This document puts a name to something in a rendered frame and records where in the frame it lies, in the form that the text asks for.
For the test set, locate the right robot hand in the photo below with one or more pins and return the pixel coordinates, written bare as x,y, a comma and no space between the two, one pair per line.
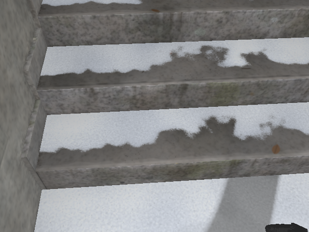
293,227

